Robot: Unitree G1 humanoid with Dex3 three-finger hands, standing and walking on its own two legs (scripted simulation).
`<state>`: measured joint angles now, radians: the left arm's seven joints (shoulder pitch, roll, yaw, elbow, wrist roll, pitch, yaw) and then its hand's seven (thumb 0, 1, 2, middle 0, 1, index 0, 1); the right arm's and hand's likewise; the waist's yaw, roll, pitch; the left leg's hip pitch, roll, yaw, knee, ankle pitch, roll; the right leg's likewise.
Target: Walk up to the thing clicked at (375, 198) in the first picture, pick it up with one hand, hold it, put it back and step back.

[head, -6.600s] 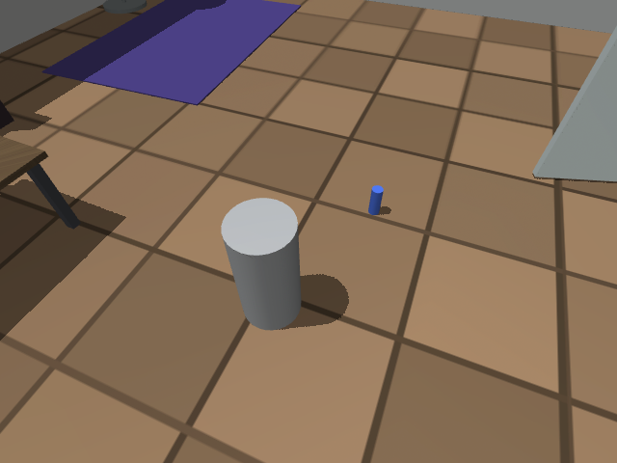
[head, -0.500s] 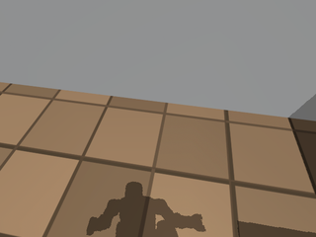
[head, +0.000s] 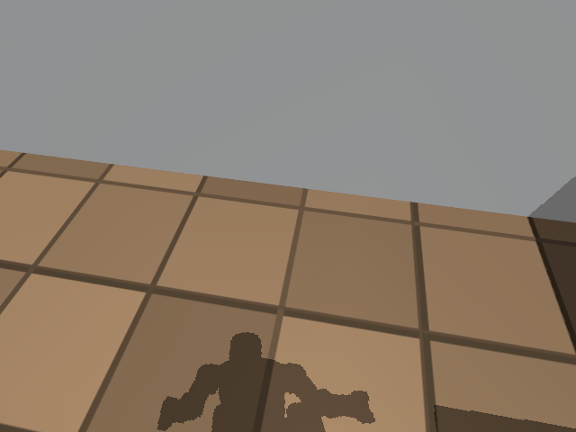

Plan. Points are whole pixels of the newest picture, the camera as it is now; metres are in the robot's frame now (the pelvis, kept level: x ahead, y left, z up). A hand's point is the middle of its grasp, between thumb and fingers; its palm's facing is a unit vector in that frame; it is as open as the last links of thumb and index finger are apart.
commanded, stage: stand
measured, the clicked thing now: out of the picture +0.10 +1.25 -0.71
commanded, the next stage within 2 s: walk up in 0.40 s
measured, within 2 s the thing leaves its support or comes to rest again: neither
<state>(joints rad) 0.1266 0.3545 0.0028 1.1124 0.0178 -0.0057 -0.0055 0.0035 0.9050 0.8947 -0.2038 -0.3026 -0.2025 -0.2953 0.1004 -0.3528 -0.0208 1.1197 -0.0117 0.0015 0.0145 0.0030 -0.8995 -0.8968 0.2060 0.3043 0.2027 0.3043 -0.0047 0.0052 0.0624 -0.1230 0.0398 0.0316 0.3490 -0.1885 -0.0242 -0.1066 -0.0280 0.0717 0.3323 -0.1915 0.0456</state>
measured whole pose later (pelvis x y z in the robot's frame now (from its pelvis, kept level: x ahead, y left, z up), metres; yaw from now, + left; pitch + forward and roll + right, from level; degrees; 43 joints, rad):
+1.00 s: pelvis +0.16 -0.05 -0.01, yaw +1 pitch -3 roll -3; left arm 0.33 0.38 0.08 0.94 0.03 -0.07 -0.04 0.01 0.90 0.89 -0.21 -0.30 -0.20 -0.30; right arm 0.27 -0.41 -0.07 0.95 -0.03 0.00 0.09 0.00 -0.90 -0.90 0.20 0.30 0.20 0.30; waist 0.02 0.07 0.09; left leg -0.49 0.07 -0.08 0.71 -0.19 0.00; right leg 0.05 0.04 -0.11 0.32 -0.32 -0.02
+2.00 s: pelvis +0.58 -0.03 -0.04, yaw +24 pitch -3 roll +1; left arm 0.26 0.48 0.09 0.80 0.05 0.05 -0.08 0.01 0.90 0.90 -0.20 -0.30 -0.20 -0.30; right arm 0.28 -0.45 -0.07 0.75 -0.02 -0.03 0.04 0.00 -0.90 -0.90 0.20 0.30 0.20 0.30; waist 0.04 -0.12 0.09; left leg -0.43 0.01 0.10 0.74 -0.26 0.04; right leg -0.22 -0.13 -0.13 0.98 -0.58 -0.01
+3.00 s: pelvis +0.70 -0.14 -0.04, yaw +77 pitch -3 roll -1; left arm 0.27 0.51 0.09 0.88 0.04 0.04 -0.01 0.01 0.90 0.89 -0.20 -0.30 -0.20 -0.30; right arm 0.30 -0.44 -0.09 0.76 -0.04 0.06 0.07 0.00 -0.90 -0.90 0.21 0.30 0.20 0.30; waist 0.01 -0.05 0.03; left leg -0.37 -0.01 -0.01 0.80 -0.39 0.06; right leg -0.49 -0.22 -0.17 1.00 -0.53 0.02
